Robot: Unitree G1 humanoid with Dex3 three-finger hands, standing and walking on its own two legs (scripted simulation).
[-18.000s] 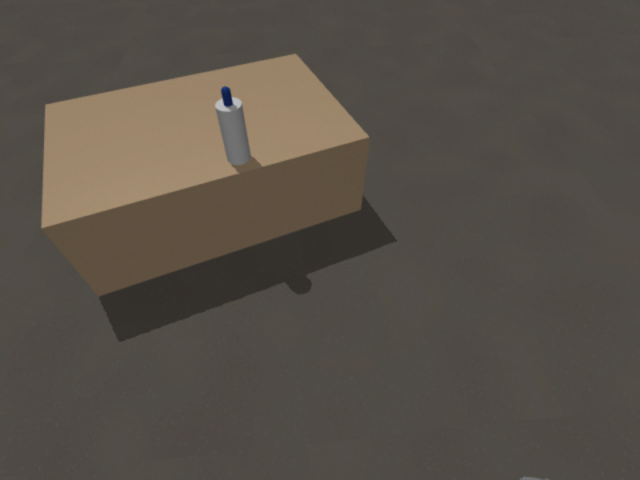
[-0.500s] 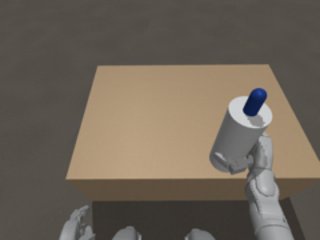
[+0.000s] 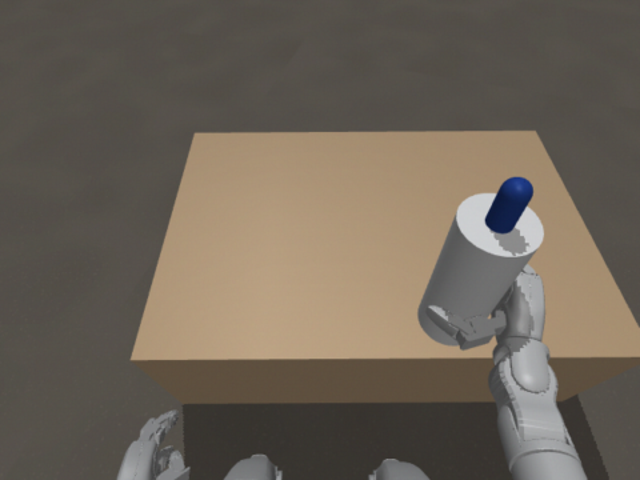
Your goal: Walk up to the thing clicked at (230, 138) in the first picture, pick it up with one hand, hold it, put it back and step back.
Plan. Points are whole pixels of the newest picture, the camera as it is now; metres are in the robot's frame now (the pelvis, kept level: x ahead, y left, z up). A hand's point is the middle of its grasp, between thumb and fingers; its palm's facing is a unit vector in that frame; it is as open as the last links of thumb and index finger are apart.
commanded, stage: crouch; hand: right
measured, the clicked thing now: (475, 265) +0.32 -0.17 +0.09
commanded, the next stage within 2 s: lower in 1.12 s
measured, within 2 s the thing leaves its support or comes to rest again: neither
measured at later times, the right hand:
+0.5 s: hand (455, 302) +0.36 -0.20 -0.08, palm faces +0.26 +0.97 -0.04, open 11.2 cm
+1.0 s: hand (450, 300) +0.40 -0.22 -0.15, palm faces +0.26 +0.97 -0.03, open 11.2 cm
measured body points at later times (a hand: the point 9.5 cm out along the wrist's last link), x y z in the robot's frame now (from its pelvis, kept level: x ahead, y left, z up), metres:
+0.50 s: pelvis -0.02 +0.01 -0.07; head +0.09 -0.01 +0.37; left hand +0.10 +0.27 -0.18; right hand +0.34 -0.25 -0.07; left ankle +0.02 +0.14 -0.70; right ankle +0.00 -0.13 -0.70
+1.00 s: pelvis -0.04 +0.00 -0.14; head +0.13 -0.03 +0.28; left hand +0.06 +0.27 -0.26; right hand +0.38 -0.27 -0.15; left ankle +0.02 +0.14 -0.70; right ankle +0.00 -0.13 -0.70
